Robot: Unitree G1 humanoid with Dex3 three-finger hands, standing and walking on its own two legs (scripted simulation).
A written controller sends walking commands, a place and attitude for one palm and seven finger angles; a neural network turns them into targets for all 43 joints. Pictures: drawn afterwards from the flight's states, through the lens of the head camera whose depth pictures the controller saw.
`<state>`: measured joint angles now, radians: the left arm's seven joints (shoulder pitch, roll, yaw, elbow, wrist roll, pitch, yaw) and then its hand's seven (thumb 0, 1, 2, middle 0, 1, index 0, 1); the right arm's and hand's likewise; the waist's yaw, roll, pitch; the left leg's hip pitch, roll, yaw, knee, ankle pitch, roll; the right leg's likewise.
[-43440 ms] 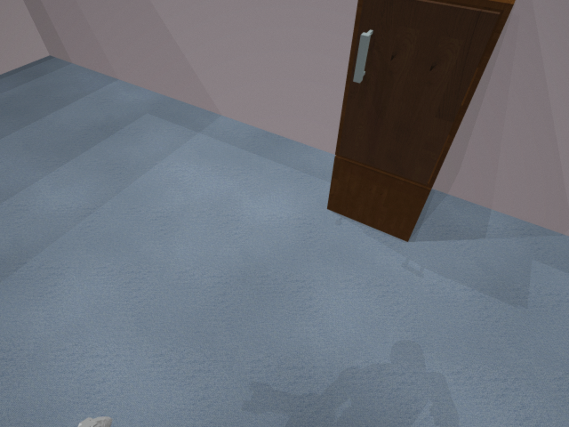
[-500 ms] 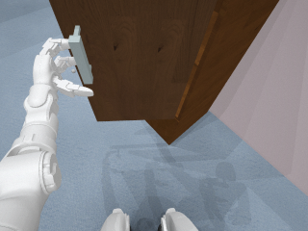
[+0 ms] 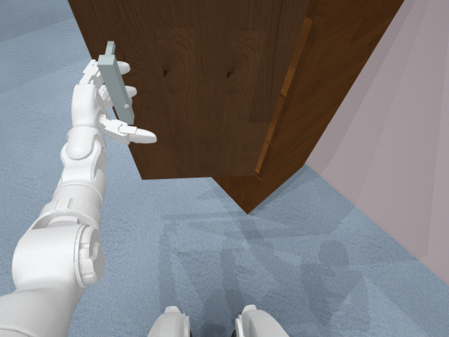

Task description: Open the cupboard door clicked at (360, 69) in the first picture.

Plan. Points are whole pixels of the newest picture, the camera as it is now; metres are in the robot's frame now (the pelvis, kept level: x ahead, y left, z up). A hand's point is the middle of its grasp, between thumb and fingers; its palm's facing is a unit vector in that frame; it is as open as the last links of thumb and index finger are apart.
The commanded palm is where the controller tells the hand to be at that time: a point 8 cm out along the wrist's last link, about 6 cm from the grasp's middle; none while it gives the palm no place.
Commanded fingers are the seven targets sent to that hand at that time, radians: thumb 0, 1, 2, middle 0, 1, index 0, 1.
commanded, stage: slide the fingers in behind the handle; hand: left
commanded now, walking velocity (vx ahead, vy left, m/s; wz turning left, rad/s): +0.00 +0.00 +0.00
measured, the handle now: (119, 85) +0.56 +0.16 +0.09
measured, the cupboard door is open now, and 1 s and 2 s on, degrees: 53 53 89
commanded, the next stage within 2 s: close the thumb around the handle in 0.40 s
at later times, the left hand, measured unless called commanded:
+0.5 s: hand (130, 104) +0.51 +0.13 +0.09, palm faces +0.02 -1.00 +0.00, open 13.9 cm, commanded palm +0.48 +0.18 +0.09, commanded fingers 0.00 -0.44 0.32 -0.30 -1.21 -0.30 -1.21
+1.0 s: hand (127, 106) +0.50 +0.14 +0.09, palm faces +0.02 -1.00 -0.01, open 7.6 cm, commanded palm +0.48 +0.18 +0.09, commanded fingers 0.00 0.90 0.90 -0.40 -1.35 -0.40 -1.35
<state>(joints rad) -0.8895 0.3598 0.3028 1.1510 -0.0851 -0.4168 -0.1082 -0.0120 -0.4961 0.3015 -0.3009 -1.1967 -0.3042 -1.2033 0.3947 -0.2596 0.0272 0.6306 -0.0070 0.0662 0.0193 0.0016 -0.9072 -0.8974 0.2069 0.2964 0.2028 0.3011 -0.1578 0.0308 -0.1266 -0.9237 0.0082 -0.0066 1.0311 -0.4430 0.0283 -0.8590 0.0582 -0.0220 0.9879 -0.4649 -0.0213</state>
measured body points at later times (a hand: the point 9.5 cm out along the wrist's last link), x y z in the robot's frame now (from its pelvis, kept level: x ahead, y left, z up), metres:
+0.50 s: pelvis +0.00 +0.00 +0.00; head +0.11 +0.01 +0.43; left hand +0.50 +0.19 +0.09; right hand +0.00 -0.27 -0.12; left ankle +0.02 +0.10 -0.67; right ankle +0.00 -0.11 -0.67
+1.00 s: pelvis +0.00 +0.00 +0.00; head +0.10 +0.01 +0.44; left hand +0.49 +0.19 +0.09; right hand +0.02 -0.27 -0.12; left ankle +0.02 +0.10 -0.67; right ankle +0.00 -0.11 -0.67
